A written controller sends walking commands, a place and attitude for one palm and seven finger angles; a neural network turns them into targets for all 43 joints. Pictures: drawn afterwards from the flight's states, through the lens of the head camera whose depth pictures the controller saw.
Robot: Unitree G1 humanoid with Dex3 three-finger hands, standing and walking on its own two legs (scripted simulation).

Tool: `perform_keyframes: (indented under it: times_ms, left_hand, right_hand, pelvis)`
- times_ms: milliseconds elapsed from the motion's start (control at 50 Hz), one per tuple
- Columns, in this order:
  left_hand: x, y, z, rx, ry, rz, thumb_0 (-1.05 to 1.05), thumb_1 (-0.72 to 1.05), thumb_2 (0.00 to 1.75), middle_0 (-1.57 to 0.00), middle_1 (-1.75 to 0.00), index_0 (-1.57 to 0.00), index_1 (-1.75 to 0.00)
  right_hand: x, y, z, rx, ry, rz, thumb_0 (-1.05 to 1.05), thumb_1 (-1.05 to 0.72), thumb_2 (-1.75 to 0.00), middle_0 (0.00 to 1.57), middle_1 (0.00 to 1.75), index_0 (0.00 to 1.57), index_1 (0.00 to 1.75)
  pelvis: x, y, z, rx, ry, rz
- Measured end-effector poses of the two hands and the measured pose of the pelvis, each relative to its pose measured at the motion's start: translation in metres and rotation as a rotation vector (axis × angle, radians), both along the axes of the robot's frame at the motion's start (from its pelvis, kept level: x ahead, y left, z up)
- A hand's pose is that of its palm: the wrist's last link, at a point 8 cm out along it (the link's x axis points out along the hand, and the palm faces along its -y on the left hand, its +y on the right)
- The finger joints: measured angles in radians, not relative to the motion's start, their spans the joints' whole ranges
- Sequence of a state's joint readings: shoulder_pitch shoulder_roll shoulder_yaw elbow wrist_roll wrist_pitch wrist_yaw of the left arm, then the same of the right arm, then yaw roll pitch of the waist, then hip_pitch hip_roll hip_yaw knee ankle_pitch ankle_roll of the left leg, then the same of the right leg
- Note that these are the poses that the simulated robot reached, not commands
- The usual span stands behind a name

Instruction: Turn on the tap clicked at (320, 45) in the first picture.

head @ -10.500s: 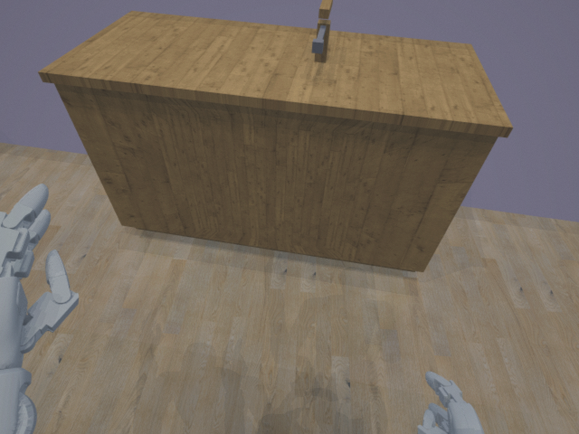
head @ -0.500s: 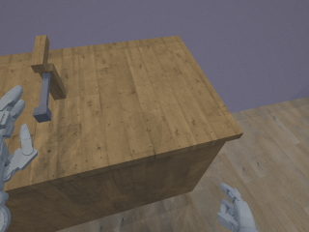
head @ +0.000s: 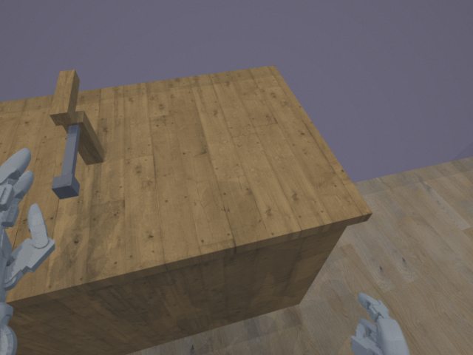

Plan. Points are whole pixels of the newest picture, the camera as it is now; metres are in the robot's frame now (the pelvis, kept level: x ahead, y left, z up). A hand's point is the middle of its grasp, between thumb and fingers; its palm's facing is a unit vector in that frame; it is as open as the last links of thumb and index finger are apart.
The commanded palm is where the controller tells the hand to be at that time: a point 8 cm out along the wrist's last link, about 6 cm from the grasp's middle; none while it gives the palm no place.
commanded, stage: come to a stop and stand still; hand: left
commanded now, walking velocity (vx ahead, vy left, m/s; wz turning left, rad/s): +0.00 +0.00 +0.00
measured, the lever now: (66, 186) +0.33 +0.30 +0.11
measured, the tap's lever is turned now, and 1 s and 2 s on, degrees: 0 0 0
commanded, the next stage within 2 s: look again from close up in 0.58 s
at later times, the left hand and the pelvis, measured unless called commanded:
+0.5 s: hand (18, 233) +0.22 +0.29 +0.16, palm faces +0.37 -0.85 -0.37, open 7.4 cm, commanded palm +0.16 +0.32 +0.17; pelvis +0.01 +0.04 +0.00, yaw +0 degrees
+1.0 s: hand (47, 246) +0.22 +0.26 +0.14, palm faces +0.20 -0.87 -0.45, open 7.4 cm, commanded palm +0.16 +0.31 +0.17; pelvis -0.02 +0.04 +0.00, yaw -3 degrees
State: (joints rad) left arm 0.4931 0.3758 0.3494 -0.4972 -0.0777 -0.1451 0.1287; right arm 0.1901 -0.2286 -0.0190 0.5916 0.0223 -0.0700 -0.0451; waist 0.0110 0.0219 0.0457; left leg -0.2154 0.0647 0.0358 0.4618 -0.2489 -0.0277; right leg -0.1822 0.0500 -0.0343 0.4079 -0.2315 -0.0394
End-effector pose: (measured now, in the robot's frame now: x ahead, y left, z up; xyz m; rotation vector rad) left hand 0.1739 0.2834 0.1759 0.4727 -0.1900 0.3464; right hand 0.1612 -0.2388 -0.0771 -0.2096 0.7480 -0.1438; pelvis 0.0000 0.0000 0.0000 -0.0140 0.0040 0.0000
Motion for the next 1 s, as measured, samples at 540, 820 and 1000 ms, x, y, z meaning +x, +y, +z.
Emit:
perform_keyframes:
  times_ms: [540,820,1000]
  left_hand:
    - [0.009,0.045,-0.002,-0.032,-0.043,-0.021,0.01,0.89,0.90,-0.21,-0.30,-0.21,-0.30]
    - [0.028,0.079,0.048,0.166,-0.226,0.045,0.02,0.89,0.90,-0.21,-0.30,-0.21,-0.30]
    - [0.013,0.021,-0.017,0.031,0.050,-0.168,0.01,0.89,0.90,-0.21,-0.30,-0.21,-0.30]
  right_hand:
    - [0.012,0.065,0.011,0.011,-0.012,0.054,0.01,-0.90,-0.90,0.20,0.30,0.21,0.30]
    - [-0.009,0.060,-0.007,0.055,0.016,0.106,0.01,-0.90,-0.90,0.20,0.30,0.21,0.30]
    - [-0.030,0.050,-0.001,0.055,-0.021,-0.003,0.01,-0.90,-0.90,0.20,0.30,0.21,0.30]
  pelvis:
    - [0.005,0.043,0.003,-0.004,-0.006,0.004]
    - [-0.018,0.039,-0.003,0.006,-0.004,-0.025]
    - [-0.016,0.040,-0.002,0.005,-0.008,-0.053]
